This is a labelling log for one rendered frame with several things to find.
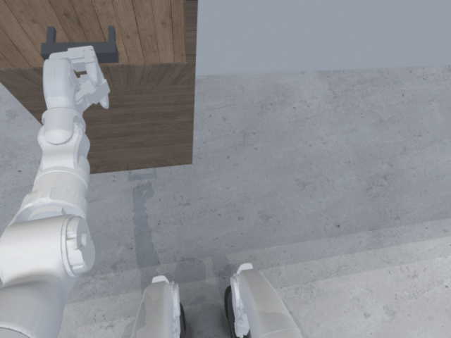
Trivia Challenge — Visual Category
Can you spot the left robot thigh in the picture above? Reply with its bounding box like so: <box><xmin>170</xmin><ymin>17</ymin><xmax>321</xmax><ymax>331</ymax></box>
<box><xmin>130</xmin><ymin>281</ymin><xmax>180</xmax><ymax>338</ymax></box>

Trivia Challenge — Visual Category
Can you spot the right robot shin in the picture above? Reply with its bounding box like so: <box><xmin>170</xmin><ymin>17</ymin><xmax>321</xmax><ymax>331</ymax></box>
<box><xmin>232</xmin><ymin>263</ymin><xmax>253</xmax><ymax>337</ymax></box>

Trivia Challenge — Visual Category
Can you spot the left robot forearm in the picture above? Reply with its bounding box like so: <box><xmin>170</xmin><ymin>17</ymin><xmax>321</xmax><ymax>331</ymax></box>
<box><xmin>0</xmin><ymin>107</ymin><xmax>90</xmax><ymax>281</ymax></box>

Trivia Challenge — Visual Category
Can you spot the robot left hand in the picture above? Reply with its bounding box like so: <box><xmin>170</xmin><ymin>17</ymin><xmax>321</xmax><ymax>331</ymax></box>
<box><xmin>43</xmin><ymin>46</ymin><xmax>110</xmax><ymax>116</ymax></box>

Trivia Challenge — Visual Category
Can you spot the left robot upper arm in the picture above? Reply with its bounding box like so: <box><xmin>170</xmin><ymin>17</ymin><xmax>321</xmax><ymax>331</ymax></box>
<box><xmin>0</xmin><ymin>214</ymin><xmax>95</xmax><ymax>338</ymax></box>

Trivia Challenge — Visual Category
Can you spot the cabinet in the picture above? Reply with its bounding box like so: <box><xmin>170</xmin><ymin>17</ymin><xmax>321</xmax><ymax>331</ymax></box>
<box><xmin>0</xmin><ymin>0</ymin><xmax>198</xmax><ymax>174</ymax></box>

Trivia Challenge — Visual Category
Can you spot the handle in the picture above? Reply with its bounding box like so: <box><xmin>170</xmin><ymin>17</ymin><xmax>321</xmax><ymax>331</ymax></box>
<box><xmin>41</xmin><ymin>26</ymin><xmax>119</xmax><ymax>63</ymax></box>

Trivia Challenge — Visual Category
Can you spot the drawer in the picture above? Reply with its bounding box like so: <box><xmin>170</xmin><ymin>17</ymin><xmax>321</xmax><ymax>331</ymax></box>
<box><xmin>0</xmin><ymin>0</ymin><xmax>185</xmax><ymax>68</ymax></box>

